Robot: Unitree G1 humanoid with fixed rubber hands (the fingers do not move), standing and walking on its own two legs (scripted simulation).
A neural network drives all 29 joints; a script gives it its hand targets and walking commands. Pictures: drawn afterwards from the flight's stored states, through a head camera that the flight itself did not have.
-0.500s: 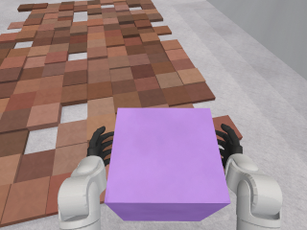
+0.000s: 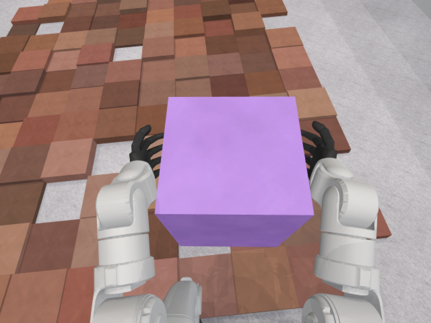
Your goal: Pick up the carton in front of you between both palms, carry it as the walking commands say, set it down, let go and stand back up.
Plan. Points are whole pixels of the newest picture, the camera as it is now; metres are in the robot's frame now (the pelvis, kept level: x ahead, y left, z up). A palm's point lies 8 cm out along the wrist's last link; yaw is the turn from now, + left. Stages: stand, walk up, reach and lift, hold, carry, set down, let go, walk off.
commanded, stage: carry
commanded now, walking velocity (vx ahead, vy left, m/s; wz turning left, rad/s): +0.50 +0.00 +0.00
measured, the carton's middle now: (229, 181) +0.37 +0.02 +0.02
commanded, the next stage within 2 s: none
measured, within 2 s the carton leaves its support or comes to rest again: neither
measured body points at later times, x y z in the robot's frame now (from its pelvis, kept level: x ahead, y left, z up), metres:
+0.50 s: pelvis +0.37 +0.02 +0.02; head +0.42 +0.02 +0.47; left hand +0.75 +0.15 +0.16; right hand +0.73 -0.16 +0.17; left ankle +0.28 +0.11 -0.71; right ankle +0.50 -0.10 -0.67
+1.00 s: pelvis +0.71 +0.02 +0.01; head +0.76 +0.02 +0.46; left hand +1.09 +0.17 +0.14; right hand +1.09 -0.13 +0.15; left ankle +0.81 +0.11 -0.69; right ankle +0.55 -0.09 -0.67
